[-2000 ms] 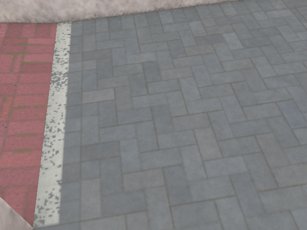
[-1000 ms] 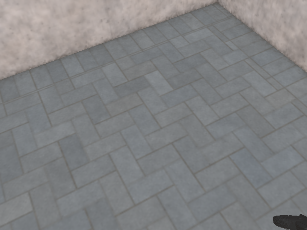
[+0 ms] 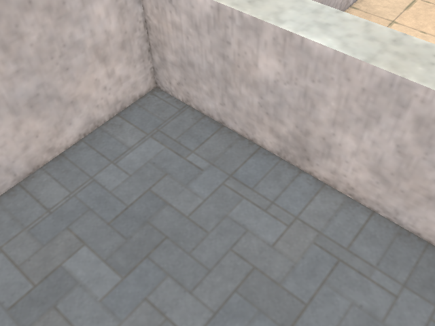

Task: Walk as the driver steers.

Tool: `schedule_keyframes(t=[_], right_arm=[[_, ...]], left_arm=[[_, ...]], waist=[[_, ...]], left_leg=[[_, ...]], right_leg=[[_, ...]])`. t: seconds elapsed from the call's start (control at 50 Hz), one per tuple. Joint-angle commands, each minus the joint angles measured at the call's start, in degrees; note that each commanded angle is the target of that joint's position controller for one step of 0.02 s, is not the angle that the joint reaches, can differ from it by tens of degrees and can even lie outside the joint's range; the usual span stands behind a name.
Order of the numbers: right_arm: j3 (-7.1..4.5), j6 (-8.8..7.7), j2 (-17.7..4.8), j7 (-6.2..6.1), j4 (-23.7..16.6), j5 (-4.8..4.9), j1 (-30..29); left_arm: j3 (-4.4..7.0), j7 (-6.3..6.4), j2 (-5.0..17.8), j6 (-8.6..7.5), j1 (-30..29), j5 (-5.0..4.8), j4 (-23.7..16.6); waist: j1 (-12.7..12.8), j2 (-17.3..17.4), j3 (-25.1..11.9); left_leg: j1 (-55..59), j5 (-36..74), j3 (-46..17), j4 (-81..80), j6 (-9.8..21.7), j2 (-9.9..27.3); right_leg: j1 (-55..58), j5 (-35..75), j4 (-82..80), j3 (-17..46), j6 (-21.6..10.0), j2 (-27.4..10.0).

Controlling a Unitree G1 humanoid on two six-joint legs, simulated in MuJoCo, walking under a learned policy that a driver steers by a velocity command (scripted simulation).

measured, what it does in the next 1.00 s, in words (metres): walks ahead, turning left: left foot, then right foot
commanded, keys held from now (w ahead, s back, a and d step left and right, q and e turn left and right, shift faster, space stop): w+q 0.26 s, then q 0.30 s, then w+q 0.44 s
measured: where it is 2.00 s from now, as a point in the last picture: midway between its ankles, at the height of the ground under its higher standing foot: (96, 251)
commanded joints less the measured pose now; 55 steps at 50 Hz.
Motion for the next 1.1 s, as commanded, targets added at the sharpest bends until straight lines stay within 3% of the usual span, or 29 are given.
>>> schedule_keyframes(t=[0.02, 0.1, 0.14, 0.18, 0.2, 0.22, 0.24, 0.26, 0.28, 0.3, 0.32, 0.34, 0.36, 0.4, 0.46, 0.52, 0.58, 0.64, 0.66, 0.68, 0.7, 0.72, 0.74, 0.76, 0.78, 0.82, 0.92, 1.0, 1.1], right_arm=[[-0.02, -0.8, -1.6, 0.87, -4.1, -0.18, -3.9], [0.41, -0.97, -1.1, 2.36, -7.5, -0.21, -9.5], [0.18, -0.96, -1.6, 3.19, -9.2, -0.21, -10.3], [-0.82, -0.52, -3.5, 3.45, -9.7, -0.23, -6.9], [-1.91, -0.26, -5.4, 3.29, -8.9, -0.19, -1.6], [-3.6, -0.15, -8.3, 2.61, -7.1, -0.07, 7.1], [-5.21, 0.52, -13.5, 1.29, -6.0, 0.08, 15.0], [-5.45, 0.1, -16.1, 1.15, -7.6, 0.4, 12.3], [-4.13, -0.16, -11.6, 1.25, -8.4, -0.29, 12.5], [-3.48, -0.46, -9.3, 1.05, -9.0, -0.99, 9.8], [-3.3, -0.66, -8.6, 1.03, -9.4, -0.84, 6.1], [-2.93, -0.58, -6.9, 0.66, -10.0, -0.51, 3.3], [-2.63, -0.36, -6.6, 0.29, -10.7, -1.05, 2.0], [-2.88, -0.07, -7.3, -0.24, -10.6, -1.22, 0.8], [-3.65, 1.05, -9.5, -1.41, -9.9, -0.69, 0.6], [-3.71, 2.96, -9.4, -2.5, -9.3, 0.1, 1.7], [-3.55, 4.04, -8.8, -2.81, -9.1, 0.01, 2.6], [-3.24, 3.75, -7.9, -2.44, -9.9, -0.05, 0.6], [-2.63, 3.37, -5.8, -2.3, -10.0, -0.3, 1.5], [-1.37, 2.84, -1.8, -2.08, -9.9, -1.12, 4.4], [-0.84, 2.24, -1.2, -1.84, -12.6, -0.18, 7.8], [-1.8, 1.87, -6.0, -1.73, -11.2, -0.03, 8.5], [-2.85, 2.01, -9.2, -1.63, -10.8, -0.35, 5.5], [-3.19, 2.41, -9.3, -1.76, -10.5, -0.81, 4.3], [-3.23, 2.46, -8.7, -1.68, -11.1, -0.96, 2.8], [-2.57, 2.36, -5.7, -0.98, -11.8, -0.25, 1.7], [-1.83, 1.98, -3.2, -0.4, -14.1, -0.09, -2.0], [-1.39, 1.71, -2.2, 0.34, -14.8, -0.05, -5.2], [-1.11, 1.77, -1.8, 1.64, -16.6, 0.19, -9.3]], left_arm=[[2.12, 0.77, 8.7, -1.08, -2.7, -0.28, -2.9], [2.65, 1.16, 9.8, 0.41, 0.9, -1.08, 0.0], [2.94, 1.57, 10.7, 1.55, 0.8, -1.43, 0.5], [3.35, 2.33, 12.3, 2.52, -0.3, -1.51, 0.1], [3.42, 2.73, 12.8, 3.05, -0.8, -1.45, -0.1], [3.17, 3.1, 12.6, 3.24, -1.8, -1.68, -0.4], [1.97, 3.2, 9.9, 2.5, -0.2, -0.44, -1.5], [-0.2, 1.91, 3.3, 0.68, 4.3, 0.14, -3.9], [0.78, 0.79, 8.9, -1.54, -1.3, -1.48, -4.3], [0.96, 0.39, 10.1, -2.44, -6.1, -3.16, -6.3], [0.84, 0.86, 9.5, -2.74, -7.1, -2.37, -6.4], [1.39, 1.48, 10.3, -2.29, -7.0, -0.72, -6.0], [1.54, 1.57, 10.2, -1.47, -6.2, -0.29, -6.0], [1.06, 1.84, 8.2, 0.09, -4.1, -0.07, -5.6], [0.14, 2.4, 6.0, 1.2, -6.1, -0.04, -5.8], [-0.03, 1.93, 6.2, 1.49, -10.6, -0.55, -6.4], [0.29, 1.23, 7.2, 1.49, -13.8, -1.05, -7.3], [1.4, 0.68, 9.0, 0.61, -11.0, -1.26, -6.8], [1.96, 0.94, 10.1, 0.11, -8.7, -0.83, -6.2], [2.58, 1.51, 12.8, -0.08, -4.9, -0.1, -6.2], [3.59, 1.46, 16.7, 0.45, -0.9, 1.2, -4.3], [3.03, 1.39, 13.1, 0.17, -2.2, 0.05, -5.1], [2.29, 1.56, 10.5, 0.19, -3.8, -0.36, -5.9], [2.09, 1.63, 9.8, 0.43, -5.2, -0.44, -6.2], [1.85, 1.82, 9.1, 0.62, -6.1, -0.69, -5.8], [1.56, 2.15, 8.2, 0.41, -5.0, -0.64, -5.0], [2.42, 2.0, 10.0, -0.09, -2.4, -0.61, -3.0], [2.87, 1.51, 11.4, 0.11, -2.2, -0.67, -1.5], [3.61, 0.95, 13.2, 0.92, -0.8, -1.95, 0.5]], waist=[[0.5, -4.9, 2.6], [2.7, -4.1, 4.3], [1.9, -5.0, 3.5], [-0.8, -7.7, -0.7], [-3.9, -8.4, -4.1], [-9.0, -7.0, -8.6], [-11.3, 1.0, -14.6], [-5.1, 13.4, -20.9], [-9.3, 5.5, -22.8], [-8.8, 2.2, -15.2], [-5.8, -4.2, -8.7], [-4.0, -5.1, -6.6], [-2.4, -3.6, -5.3], [-0.6, -2.2, -4.9], [-0.9, -0.1, -6.4], [-2.8, 2.6, -9.0], [-3.8, 3.6, -9.1], [-1.3, 5.1, -7.4], [-0.4, 4.2, -7.6], [-0.3, -3.8, -11.3], [-2.7, -20.3, -10.9], [-1.9, -16.1, -8.2], [-0.7, -11.3, -4.7], [-0.9, -8.8, -3.7], [-0.8, -8.7, -2.3], [-0.3, -10.0, -1.5], [1.2, -8.7, -1.8], [2.1, -8.4, -0.7], [3.0, -8.6, 1.6]], left_leg=[[3.2, 8.4, 1.9, -8.3, 0.5, -0.3], [-1.3, 4.4, 4.1, -14.3, 2.6, -1.2], [-0.9, -1.5, 6.4, -15.7, 4.2, -2.7], [6.2, -7.7, 10.2, -15.0, 6.5, -6.5], [13.4, -9.6, 11.3, -15.1, 7.9, -8.7], [26.9, -6.1, 10.4, -19.0, 10.3, -10.4], [44.6, -3.4, -4.8, -19.8, 14.3, -0.8], [62.7, -12.0, -38.5, -26.9, 26.9, 12.7], [63.3, -9.5, -39.8, -31.2, 25.4, 12.9], [56.5, 0.2, -29.6, -30.7, 22.8, 11.2], [47.0, 13.6, -22.0, -30.1, 20.8, 8.5], [40.9, 20.4, -17.0, -30.0, 19.3, 6.7], [35.3, 24.7, -14.8, -31.0, 19.1, 5.4], [29.5, 30.5, -11.6, -32.0, 18.9, 3.5], [25.1, 32.1, -7.0, -30.3, 16.4, -0.3], [24.9, 23.8, -7.4, -28.1, 12.8, -2.2], [27.5, 12.0, -13.3, -25.4, 11.7, -1.0], [26.9, -6.0, -19.9, -22.4, 10.8, -0.6], [24.5, -12.6, -19.0, -18.4, 9.3, -3.1], [19.1, -26.6, -12.7, -5.5, 7.0, -7.8], [2.6, -38.7, -4.9, 5.6, 4.9, -13.5], [-2.3, -34.9, -5.7, 13.8, 3.3, -8.6], [-3.0, -29.8, -4.9, 16.4, 2.4, -7.1], [-2.2, -26.5, -3.3, 17.4, 1.5, -5.7], [-2.7, -23.9, -2.7, 16.6, 1.0, -4.2], [-1.0, -19.3, -0.5, 15.3, 0.8, -2.6], [-3.3, -12.5, 0.4, 7.5, -0.7, -0.6], [-1.2, -6.0, 2.0, -1.4, -0.7, -0.3], [4.0, -7.0, 5.6, -10.5, 1.7, -1.2]], right_leg=[[-4.2, 16.8, -7.4, 2.2, -5.9, -15.5], [5.7, 22.3, -4.1, 0.1, -5.3, -18.5], [9.6, 32.4, 0.1, -1.0, -4.4, -19.5], [11.1, 52.5, 8.4, -2.6, -2.9, -19.4], [10.0, 58.8, 16.5, -3.5, -1.9, -18.7], [4.0, 56.0, 28.7, -4.9, 0.0, -16.7], [-10.7, 32.7, 46.8, -5.0, 2.3, -13.3], [-35.3, -19.5, 67.5, 2.7, 6.2, 0.6], [-40.7, -20.1, 70.4, 13.5, 4.9, -2.1], [-41.9, -16.5, 68.1, 13.0, 4.1, -4.5], [-40.5, -13.9, 62.9, 11.9, 4.4, -6.8], [-37.7, -12.6, 58.2, 11.3, 5.1, -8.5], [-34.0, -11.8, 56.7, 11.1, 5.9, -8.9], [-31.0, -10.3, 50.7, 9.8, 8.0, -8.4], [-27.4, -2.8, 38.1, 8.1, 10.0, -5.5], [-23.0, 7.3, 28.1, 8.3, 10.2, -2.9], [-22.3, 7.2, 21.7, 10.5, 9.5, -2.1], [-16.7, 6.0, 14.8, 11.0, 6.4, -3.2], [-11.3, 6.3, 11.7, 12.1, 4.4, -5.9], [-1.9, 1.4, 9.2, 22.3, 0.1, -16.4], [6.3, -14.2, 1.4, 47.1, -8.9, -26.8], [5.1, -26.0, -0.3, 52.1, -10.4, -27.9], [2.1, -25.5, 0.4, 43.8, -8.1, -25.1], [-0.4, -21.2, 0.7, 36.8, -6.0, -22.3], [-2.2, -17.2, 0.3, 32.0, -5.2, -20.6], [-4.8, -11.1, -2.0, 24.3, -4.7, -18.0], [-1.6, -2.4, -4.8, 16.1, -6.9, -19.7], [-0.7, 3.4, -5.1, 8.8, -6.2, -19.6], [0.9, 6.0, -3.3, 3.0, -4.3, -20.8]])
